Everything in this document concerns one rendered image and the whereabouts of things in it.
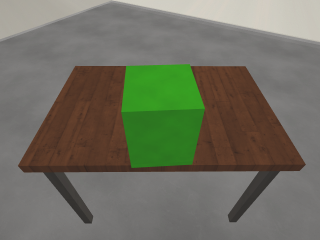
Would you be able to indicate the carton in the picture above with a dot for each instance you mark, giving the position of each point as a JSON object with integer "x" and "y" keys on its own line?
{"x": 162, "y": 112}

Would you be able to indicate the table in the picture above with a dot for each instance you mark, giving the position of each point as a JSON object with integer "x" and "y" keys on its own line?
{"x": 84, "y": 132}

